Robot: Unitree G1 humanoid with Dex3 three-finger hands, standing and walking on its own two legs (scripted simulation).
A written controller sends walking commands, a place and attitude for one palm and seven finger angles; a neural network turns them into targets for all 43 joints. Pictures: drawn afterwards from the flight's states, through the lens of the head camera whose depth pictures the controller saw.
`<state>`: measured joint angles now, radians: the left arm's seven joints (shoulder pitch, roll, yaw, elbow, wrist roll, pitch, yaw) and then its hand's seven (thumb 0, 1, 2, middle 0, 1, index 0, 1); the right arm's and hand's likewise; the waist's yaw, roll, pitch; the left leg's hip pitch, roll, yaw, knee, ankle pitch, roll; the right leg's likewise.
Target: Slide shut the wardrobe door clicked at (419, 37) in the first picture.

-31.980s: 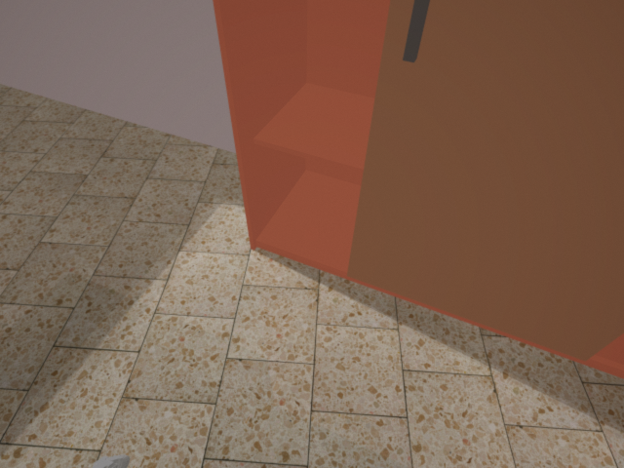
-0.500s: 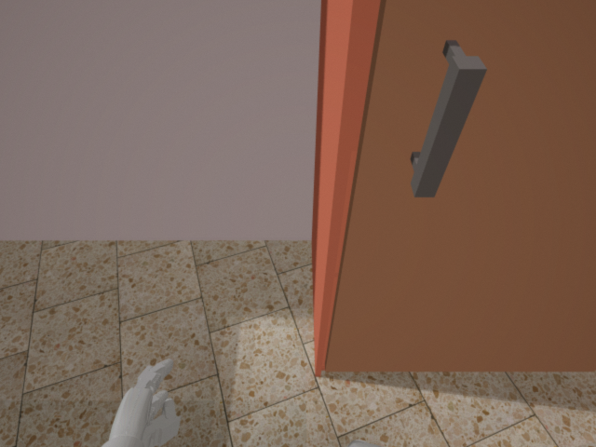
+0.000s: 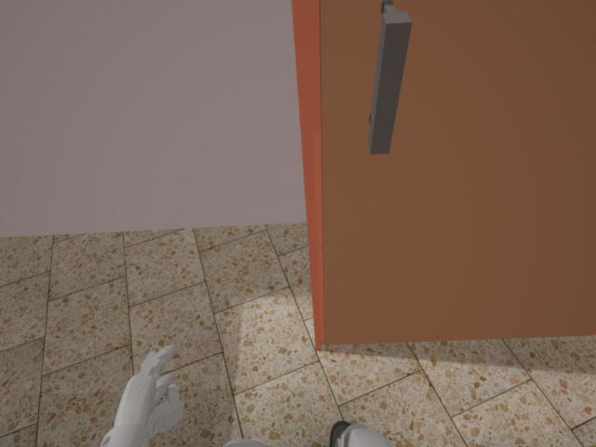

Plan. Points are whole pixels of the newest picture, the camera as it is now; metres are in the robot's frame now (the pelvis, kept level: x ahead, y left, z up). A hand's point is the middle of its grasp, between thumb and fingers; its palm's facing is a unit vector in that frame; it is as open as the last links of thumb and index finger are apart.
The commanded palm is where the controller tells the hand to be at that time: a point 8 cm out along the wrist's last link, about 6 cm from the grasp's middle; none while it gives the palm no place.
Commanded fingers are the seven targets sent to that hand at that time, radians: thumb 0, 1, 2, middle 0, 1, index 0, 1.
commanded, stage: step back with the hand held close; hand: right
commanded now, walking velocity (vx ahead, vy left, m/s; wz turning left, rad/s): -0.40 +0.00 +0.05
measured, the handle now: (383, 82) +0.48 -0.08 +0.24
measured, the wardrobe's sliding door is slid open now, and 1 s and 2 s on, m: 0.01 0.01 0.01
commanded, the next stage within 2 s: stop stepping back and stand still in 0.12 s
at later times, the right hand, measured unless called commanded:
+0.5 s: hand out of the picture +0.13 -0.28 +0.19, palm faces +0.26 +0.87 -0.42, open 7.4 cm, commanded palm +0.08 -0.33 +0.19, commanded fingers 0.00 -0.90 -0.90 0.20 0.30 0.20 0.30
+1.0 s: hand out of the picture +0.05 -0.33 +0.20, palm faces +0.37 +0.81 -0.46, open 7.4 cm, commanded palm +0.01 -0.37 +0.19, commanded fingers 0.00 -0.90 -0.90 0.20 0.30 0.20 0.30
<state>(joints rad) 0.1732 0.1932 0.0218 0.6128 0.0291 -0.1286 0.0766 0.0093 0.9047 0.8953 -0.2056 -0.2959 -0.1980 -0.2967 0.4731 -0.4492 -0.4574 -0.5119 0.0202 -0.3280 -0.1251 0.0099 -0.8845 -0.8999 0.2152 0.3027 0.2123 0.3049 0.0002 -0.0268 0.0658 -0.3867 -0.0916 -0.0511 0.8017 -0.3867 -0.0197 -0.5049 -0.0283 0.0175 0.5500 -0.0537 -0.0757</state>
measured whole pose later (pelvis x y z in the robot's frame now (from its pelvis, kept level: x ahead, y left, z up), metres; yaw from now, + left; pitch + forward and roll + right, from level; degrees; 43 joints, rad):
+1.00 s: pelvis -0.16 -0.09 +0.01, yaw +5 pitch -1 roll +1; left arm 0.29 0.13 -0.04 0.62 0.02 -0.07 0.05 0.01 0.90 0.89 -0.21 -0.30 -0.20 -0.30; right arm 0.55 -0.48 -0.43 -0.55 0.03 -0.16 -0.14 0.01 -0.89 -0.90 0.21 0.30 0.21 0.30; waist -0.02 0.03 -0.05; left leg -0.17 -0.04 0.08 0.43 -0.33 0.11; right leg -0.45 0.00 -0.04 0.70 -0.33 -0.01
